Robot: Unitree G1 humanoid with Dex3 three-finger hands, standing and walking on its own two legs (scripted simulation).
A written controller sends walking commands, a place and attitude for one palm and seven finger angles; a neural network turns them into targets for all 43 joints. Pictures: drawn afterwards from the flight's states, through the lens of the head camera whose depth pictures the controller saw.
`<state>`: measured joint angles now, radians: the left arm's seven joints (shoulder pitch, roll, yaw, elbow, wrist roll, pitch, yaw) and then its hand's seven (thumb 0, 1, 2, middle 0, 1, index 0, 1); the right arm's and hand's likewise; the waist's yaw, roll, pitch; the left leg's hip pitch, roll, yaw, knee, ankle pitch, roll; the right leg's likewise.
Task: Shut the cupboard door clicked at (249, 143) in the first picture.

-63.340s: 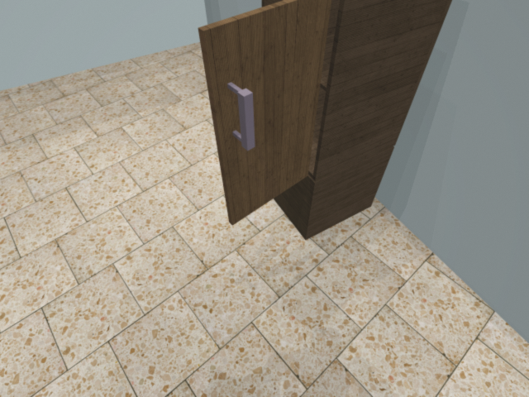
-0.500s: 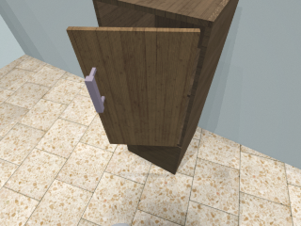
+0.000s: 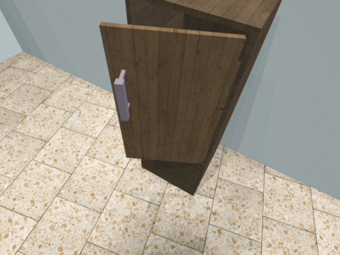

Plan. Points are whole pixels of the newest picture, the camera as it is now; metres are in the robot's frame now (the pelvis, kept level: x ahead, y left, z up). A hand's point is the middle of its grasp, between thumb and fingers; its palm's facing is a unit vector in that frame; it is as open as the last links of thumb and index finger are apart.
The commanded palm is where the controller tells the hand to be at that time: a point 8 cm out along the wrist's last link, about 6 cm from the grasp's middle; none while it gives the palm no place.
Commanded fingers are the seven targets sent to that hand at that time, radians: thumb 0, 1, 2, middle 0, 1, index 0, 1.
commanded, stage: come to a stop and stand still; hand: left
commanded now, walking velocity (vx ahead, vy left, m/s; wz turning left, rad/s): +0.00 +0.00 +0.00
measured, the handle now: (124, 96) +0.51 +0.17 +0.06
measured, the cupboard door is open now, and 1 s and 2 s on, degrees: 26 26 26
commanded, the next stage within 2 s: look again from close up in 0.48 s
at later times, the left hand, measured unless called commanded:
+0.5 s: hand out of the picture -0.03 +0.11 -0.19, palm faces +0.04 -0.99 -0.12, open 7.4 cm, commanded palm none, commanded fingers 0.00 0.90 0.90 -0.20 -0.30 -0.20 -0.30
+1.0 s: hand out of the picture +0.02 +0.19 -0.18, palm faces -0.01 -0.97 -0.24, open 7.4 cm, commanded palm none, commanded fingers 0.00 0.90 0.90 -0.20 -0.30 -0.20 -0.30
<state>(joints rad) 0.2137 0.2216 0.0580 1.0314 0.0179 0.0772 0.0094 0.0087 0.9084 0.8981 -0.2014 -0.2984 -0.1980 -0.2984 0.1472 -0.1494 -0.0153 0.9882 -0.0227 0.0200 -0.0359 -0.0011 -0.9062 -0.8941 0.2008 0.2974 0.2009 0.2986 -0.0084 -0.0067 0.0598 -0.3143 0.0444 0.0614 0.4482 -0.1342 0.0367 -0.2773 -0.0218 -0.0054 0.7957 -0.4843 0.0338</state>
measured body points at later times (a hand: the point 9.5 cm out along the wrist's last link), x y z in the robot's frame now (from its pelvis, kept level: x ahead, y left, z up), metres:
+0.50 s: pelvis -0.02 -0.04 +0.00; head -0.01 -0.02 +0.45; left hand -0.03 +0.17 -0.17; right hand -0.08 -0.25 -0.16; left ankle +0.04 +0.10 -0.74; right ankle -0.06 -0.16 -0.74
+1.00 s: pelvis +0.00 +0.00 -0.01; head +0.01 +0.00 +0.44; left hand +0.02 +0.24 -0.16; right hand +0.04 -0.24 -0.16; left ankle +0.04 +0.10 -0.74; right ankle -0.06 -0.16 -0.74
